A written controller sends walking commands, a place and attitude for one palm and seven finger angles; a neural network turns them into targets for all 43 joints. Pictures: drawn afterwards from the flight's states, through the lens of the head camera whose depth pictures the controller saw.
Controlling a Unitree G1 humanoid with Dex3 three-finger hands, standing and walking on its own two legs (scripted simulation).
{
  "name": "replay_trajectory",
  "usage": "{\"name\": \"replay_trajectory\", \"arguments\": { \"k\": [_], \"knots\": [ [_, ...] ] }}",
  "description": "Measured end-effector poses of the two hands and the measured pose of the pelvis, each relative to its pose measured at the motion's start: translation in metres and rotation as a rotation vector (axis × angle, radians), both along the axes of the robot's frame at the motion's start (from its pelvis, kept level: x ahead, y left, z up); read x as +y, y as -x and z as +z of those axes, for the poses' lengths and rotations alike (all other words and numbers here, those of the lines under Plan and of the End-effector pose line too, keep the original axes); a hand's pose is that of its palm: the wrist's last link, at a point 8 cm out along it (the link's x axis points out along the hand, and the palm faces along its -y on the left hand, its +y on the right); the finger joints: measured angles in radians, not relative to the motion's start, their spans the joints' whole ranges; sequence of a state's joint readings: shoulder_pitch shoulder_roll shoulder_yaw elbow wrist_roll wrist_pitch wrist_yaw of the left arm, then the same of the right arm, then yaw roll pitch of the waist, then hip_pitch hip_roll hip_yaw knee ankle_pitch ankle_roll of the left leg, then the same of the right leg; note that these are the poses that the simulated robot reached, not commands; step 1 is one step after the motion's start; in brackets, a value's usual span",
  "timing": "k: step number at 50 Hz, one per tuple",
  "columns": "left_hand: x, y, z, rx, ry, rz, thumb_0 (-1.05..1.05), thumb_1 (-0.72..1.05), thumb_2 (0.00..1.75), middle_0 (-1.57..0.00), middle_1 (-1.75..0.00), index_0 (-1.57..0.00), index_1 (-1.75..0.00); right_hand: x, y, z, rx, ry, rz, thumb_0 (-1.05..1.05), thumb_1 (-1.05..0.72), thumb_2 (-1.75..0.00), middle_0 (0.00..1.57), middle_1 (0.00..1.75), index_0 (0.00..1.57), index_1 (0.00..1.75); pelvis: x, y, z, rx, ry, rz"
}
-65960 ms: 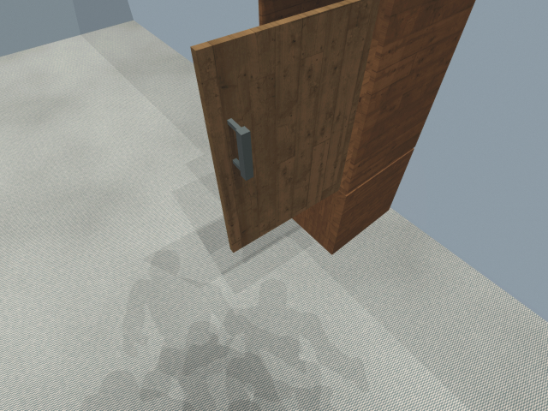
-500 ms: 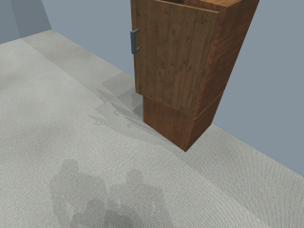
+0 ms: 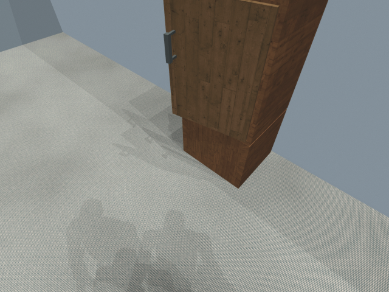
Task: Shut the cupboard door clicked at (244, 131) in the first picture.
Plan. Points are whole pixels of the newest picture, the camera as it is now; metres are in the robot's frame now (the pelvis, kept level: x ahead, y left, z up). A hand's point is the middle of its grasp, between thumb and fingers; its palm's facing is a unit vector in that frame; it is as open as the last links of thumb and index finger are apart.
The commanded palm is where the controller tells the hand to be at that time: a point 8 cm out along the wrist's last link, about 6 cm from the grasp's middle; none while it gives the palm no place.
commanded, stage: look to check the result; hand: left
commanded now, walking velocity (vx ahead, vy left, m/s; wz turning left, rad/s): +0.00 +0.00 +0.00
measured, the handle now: (171, 46) +0.99 +0.15 +0.04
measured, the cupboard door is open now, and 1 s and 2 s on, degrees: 11 11 11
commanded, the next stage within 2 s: walk to a spot facing it in 0.06 s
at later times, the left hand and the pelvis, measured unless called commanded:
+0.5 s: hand out of the picture +0.01 +0.20 -0.19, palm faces +0.18 -0.96 -0.21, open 7.4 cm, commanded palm none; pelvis -0.01 +0.01 -0.02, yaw +9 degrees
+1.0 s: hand out of the picture +0.00 +0.22 -0.16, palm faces +0.43 -0.84 -0.31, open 7.4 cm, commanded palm none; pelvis +0.00 -0.02 -0.01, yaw +27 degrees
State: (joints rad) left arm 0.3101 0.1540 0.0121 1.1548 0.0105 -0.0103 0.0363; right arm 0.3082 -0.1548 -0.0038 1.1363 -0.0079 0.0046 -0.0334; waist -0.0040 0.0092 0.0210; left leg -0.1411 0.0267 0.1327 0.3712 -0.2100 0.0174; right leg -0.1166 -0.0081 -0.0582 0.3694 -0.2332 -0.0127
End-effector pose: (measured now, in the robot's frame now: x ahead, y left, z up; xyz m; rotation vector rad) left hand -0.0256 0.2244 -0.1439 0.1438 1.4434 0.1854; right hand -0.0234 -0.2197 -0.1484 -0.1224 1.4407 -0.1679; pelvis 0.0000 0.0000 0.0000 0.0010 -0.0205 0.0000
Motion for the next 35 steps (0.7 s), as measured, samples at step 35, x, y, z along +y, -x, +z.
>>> {"name": "replay_trajectory", "arguments": {
  "k": [35],
  "knots": [
    [0.057, -0.014, -0.007, -0.156, -0.052, 0.208, 0.01, 0.90, 0.90, -0.20, -0.30, -0.20, -0.30, 0.013, -0.094, 0.010, -0.099, 0.066, 0.281, 0.00, -0.91, -0.90, 0.20, 0.30, 0.20, 0.30, 0.021, 0.013, -0.009, 0.042, 0.030, 0.256]
  ]
}}
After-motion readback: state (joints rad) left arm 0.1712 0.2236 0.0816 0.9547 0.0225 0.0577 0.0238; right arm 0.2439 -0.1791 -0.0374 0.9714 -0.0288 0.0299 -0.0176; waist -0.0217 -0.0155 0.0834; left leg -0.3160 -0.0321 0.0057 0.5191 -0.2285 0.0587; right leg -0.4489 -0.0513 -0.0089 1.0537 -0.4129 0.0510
